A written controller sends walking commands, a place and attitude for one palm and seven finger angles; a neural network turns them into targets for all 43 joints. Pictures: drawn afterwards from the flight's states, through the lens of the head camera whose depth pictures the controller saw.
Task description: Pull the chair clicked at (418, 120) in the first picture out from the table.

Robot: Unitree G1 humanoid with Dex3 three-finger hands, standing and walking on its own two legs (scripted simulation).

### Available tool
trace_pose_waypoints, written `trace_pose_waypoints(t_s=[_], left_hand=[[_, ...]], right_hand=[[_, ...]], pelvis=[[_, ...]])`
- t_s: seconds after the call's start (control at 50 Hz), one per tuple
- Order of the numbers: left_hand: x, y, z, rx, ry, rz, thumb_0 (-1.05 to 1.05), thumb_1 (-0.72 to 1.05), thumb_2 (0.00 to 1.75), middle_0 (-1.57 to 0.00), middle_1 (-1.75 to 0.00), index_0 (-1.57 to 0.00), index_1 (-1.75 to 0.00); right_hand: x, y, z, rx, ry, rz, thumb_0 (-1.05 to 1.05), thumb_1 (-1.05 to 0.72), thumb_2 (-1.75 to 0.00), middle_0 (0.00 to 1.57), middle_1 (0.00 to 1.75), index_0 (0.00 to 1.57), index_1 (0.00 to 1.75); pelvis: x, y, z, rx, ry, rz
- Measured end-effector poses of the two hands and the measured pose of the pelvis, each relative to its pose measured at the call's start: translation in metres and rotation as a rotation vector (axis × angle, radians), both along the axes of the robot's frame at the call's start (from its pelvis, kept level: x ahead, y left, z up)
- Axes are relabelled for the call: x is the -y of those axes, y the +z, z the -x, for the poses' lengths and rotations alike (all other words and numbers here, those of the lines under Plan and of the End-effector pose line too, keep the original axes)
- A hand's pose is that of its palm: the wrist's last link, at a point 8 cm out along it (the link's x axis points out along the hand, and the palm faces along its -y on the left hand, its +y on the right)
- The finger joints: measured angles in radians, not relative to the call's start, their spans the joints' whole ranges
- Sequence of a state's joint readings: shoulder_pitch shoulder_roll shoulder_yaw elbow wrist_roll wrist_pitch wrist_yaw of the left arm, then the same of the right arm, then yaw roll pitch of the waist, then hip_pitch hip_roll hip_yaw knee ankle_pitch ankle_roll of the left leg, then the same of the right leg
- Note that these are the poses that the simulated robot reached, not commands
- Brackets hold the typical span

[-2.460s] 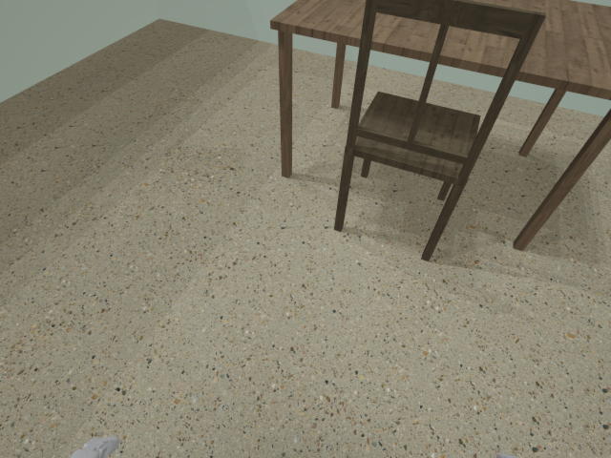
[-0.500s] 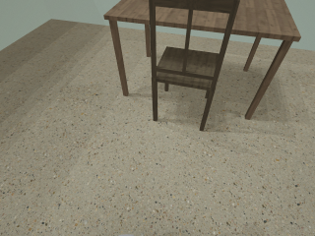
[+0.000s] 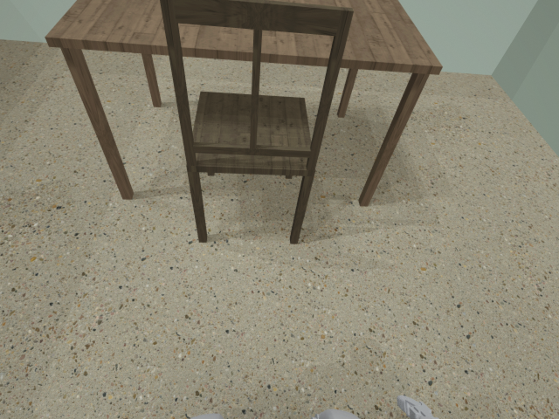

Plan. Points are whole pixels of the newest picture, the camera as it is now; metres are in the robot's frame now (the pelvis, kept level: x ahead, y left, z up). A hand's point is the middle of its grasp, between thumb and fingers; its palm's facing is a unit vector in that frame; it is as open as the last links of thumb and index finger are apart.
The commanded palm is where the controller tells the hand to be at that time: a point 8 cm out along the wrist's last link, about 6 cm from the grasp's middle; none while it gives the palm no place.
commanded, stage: walk to a spot facing it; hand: left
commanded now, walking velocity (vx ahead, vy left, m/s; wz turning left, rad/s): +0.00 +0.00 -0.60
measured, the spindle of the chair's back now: (255, 96) +0.88 +0.16 -0.05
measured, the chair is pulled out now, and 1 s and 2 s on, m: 0.00 0.00 0.00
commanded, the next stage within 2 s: none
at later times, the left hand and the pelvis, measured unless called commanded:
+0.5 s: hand (218, 326) +0.28 +0.13 -0.16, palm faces -0.33 -0.92 -0.21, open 7.3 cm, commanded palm none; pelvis +0.09 +0.00 -0.01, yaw -17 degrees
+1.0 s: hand (192, 315) +0.30 +0.19 -0.16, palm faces -0.53 -0.83 -0.19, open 7.4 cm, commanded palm none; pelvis +0.13 +0.05 +0.01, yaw -36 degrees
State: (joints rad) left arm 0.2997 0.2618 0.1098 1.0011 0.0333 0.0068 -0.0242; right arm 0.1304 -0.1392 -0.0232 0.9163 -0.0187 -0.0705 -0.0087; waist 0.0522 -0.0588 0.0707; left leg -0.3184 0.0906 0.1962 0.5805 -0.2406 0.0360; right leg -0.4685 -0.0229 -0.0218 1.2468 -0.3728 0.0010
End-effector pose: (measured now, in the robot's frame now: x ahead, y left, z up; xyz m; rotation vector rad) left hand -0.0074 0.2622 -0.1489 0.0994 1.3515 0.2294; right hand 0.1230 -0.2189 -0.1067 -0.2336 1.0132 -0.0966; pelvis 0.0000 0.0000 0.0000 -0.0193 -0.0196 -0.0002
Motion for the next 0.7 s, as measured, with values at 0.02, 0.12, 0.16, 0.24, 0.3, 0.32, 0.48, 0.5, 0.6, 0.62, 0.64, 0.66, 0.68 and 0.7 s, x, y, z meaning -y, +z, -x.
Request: trace_pose_waypoints(t_s=[0.02, 0.12, 0.16, 0.24, 0.3, 0.32, 0.48, 0.5, 0.6, 0.62, 0.64, 0.66, 0.68, 0.7], left_hand=[[-0.007, 0.005, -0.023, 0.034, -0.025, -0.009, 0.01, 0.92, 0.90, -0.20, -0.30, -0.20, -0.30], [-0.020, 0.024, -0.126, 0.161, -0.155, -0.034, 0.01, 0.92, 0.90, -0.20, -0.30, -0.20, -0.30], [-0.015, 0.029, -0.161, 0.193, -0.207, -0.033, 0.01, 0.92, 0.90, -0.20, -0.30, -0.20, -0.30], [0.007, 0.033, -0.220, 0.235, -0.314, -0.018, 0.01, 0.92, 0.90, -0.20, -0.30, -0.20, -0.30], [0.033, 0.032, -0.257, 0.256, -0.396, -0.004, 0.01, 0.92, 0.90, -0.20, -0.30, -0.20, -0.30], [0.042, 0.031, -0.268, 0.264, -0.422, 0.001, 0.01, 0.92, 0.90, -0.20, -0.30, -0.20, -0.30], [0.082, 0.024, -0.300, 0.290, -0.510, 0.020, 0.01, 0.91, 0.90, -0.20, -0.30, -0.20, -0.30], [0.081, 0.023, -0.299, 0.272, -0.513, 0.021, 0.01, 0.91, 0.90, -0.21, -0.30, -0.20, -0.30], [0.067, 0.016, -0.296, 0.194, -0.534, 0.031, 0.01, 0.91, 0.90, -0.21, -0.30, -0.21, -0.30], [0.062, 0.013, -0.297, 0.184, -0.535, 0.035, 0.01, 0.91, 0.90, -0.21, -0.30, -0.21, -0.30], [0.056, 0.010, -0.298, 0.175, -0.534, 0.039, 0.01, 0.91, 0.90, -0.21, -0.30, -0.21, -0.30], [0.051, 0.006, -0.300, 0.167, -0.534, 0.043, 0.01, 0.91, 0.90, -0.21, -0.30, -0.21, -0.30], [0.044, 0.002, -0.302, 0.160, -0.532, 0.048, 0.01, 0.91, 0.90, -0.21, -0.30, -0.21, -0.30], [0.039, -0.002, -0.304, 0.153, -0.529, 0.051, 0.01, 0.91, 0.90, -0.21, -0.30, -0.21, -0.30]], right_hand=[[0.000, -0.001, 0.010, -0.030, -0.030, 0.001, 0.00, -0.91, -0.90, 0.20, 0.30, 0.21, 0.30], [0.007, -0.006, 0.060, -0.162, -0.191, 0.019, 0.00, -0.93, -0.90, 0.20, 0.30, 0.21, 0.30], [0.009, -0.009, 0.080, -0.218, -0.243, 0.020, 0.00, -0.93, -0.90, 0.20, 0.30, 0.20, 0.30], [0.009, -0.015, 0.115, -0.314, -0.340, 0.005, 0.00, -0.92, -0.90, 0.20, 0.30, 0.20, 0.30], [0.007, -0.023, 0.135, -0.372, -0.406, -0.021, 0.00, -0.92, -0.90, 0.20, 0.30, 0.20, 0.30], [0.007, -0.026, 0.140, -0.388, -0.426, -0.031, 0.00, -0.92, -0.90, 0.20, 0.30, 0.20, 0.30], [0.013, -0.038, 0.125, -0.393, -0.506, -0.063, 0.01, -0.91, -0.90, 0.20, 0.30, 0.20, 0.30], [0.014, -0.036, 0.115, -0.365, -0.510, -0.059, 0.01, -0.91, -0.90, 0.20, 0.30, 0.20, 0.30], [0.016, -0.022, 0.062, -0.211, -0.519, -0.029, 0.01, -0.91, -0.90, 0.20, 0.30, 0.20, 0.30], [0.015, -0.020, 0.053, -0.184, -0.518, -0.020, 0.01, -0.91, -0.90, 0.20, 0.30, 0.20, 0.30], [0.013, -0.017, 0.045, -0.160, -0.519, -0.010, 0.01, -0.91, -0.90, 0.20, 0.30, 0.20, 0.30], [0.011, -0.015, 0.037, -0.137, -0.520, 0.001, 0.01, -0.91, -0.90, 0.20, 0.30, 0.20, 0.30], [0.008, -0.014, 0.031, -0.115, -0.521, 0.015, 0.01, -0.91, -0.90, 0.20, 0.30, 0.20, 0.30], [0.005, -0.012, 0.027, -0.100, -0.522, 0.025, 0.00, -0.91, -0.90, 0.20, 0.30, 0.20, 0.30]], pelvis=[[-0.004, 0.003, -0.005, -0.002, -0.015, 0.000], [-0.018, 0.009, -0.027, -0.010, -0.080, -0.005], [-0.021, 0.009, -0.036, -0.010, -0.104, -0.006], [-0.022, 0.006, -0.052, -0.011, -0.154, -0.011], [-0.017, 0.001, -0.064, -0.015, -0.193, -0.016], [-0.014, -0.001, -0.068, -0.017, -0.207, -0.018], [-0.003, -0.008, -0.088, -0.013, -0.290, -0.001], [-0.004, -0.006, -0.091, -0.015, -0.301, -0.001], [-0.016, -0.002, -0.103, -0.027, -0.361, -0.005], [-0.019, -0.003, -0.105, -0.028, -0.374, -0.004], [-0.024, -0.004, -0.108, -0.028, -0.386, -0.003], [-0.029, -0.005, -0.111, -0.029, -0.398, 0.000], [-0.034, -0.008, -0.115, -0.030, -0.409, 0.005], [-0.038, -0.009, -0.117, -0.027, -0.421, 0.000]])
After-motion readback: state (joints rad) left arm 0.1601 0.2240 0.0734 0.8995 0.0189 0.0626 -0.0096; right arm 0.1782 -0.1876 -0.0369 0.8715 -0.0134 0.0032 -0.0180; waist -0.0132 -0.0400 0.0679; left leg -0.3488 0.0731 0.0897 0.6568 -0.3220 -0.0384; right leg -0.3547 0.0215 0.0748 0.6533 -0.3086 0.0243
